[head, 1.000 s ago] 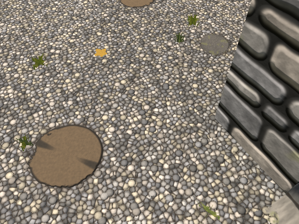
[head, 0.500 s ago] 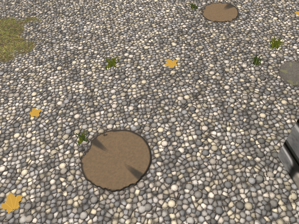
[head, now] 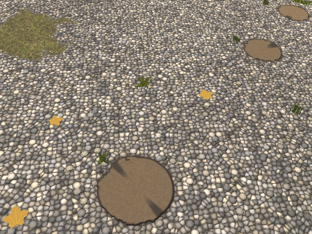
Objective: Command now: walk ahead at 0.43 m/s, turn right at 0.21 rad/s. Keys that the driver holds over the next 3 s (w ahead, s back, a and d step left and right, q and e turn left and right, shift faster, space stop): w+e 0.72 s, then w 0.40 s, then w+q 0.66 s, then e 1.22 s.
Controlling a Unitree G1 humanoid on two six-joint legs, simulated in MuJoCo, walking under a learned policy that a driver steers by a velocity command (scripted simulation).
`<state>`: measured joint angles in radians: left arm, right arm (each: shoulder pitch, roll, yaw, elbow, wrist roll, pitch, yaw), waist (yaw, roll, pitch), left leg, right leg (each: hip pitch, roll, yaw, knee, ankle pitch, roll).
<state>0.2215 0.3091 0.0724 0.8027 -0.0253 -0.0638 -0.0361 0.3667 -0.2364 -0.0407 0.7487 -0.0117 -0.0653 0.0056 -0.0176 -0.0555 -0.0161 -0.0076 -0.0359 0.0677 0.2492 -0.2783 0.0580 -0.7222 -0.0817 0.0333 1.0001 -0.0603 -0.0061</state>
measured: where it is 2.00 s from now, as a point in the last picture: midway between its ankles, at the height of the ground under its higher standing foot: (211, 138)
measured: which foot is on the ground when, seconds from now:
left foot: down 0.00-0.28, up 0.30-0.70, down 0.72-1.00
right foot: up 0.00-0.24, down 0.26-0.74, up 0.76-1.00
